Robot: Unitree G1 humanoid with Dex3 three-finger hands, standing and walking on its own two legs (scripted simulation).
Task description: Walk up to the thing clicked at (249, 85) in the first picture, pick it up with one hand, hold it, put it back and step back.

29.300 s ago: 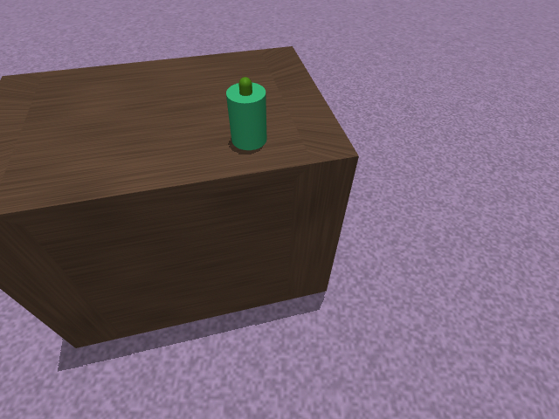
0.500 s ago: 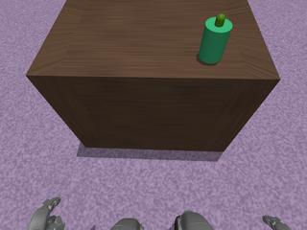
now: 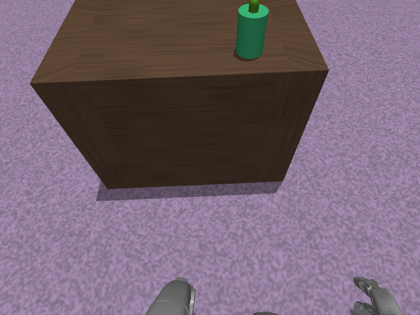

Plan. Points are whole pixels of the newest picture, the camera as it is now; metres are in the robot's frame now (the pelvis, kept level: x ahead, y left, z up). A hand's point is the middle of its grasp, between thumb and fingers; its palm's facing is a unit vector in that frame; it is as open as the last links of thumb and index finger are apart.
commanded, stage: step back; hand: right
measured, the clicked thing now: (251, 26) +0.90 -0.08 +0.03
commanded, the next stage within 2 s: stand in 1.54 s
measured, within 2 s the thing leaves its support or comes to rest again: neither
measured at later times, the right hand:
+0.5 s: hand out of the picture -0.04 -0.26 -0.14, palm faces -0.13 +0.91 -0.39, open 7.4 cm
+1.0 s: hand out of the picture -0.14 -0.25 -0.13, palm faces -0.11 +0.93 -0.36, open 7.4 cm
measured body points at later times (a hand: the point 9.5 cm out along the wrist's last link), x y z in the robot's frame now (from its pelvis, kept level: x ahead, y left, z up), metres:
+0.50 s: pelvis -0.17 -0.01 +0.01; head -0.12 +0.00 +0.45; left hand -0.08 +0.31 -0.11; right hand -0.04 -0.31 -0.11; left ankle -0.11 +0.12 -0.72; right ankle -0.20 -0.14 -0.68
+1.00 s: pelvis -0.22 +0.00 +0.01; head -0.21 +0.00 +0.46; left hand -0.20 +0.32 -0.11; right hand -0.14 -0.30 -0.11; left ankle -0.20 +0.12 -0.72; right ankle -0.22 -0.13 -0.70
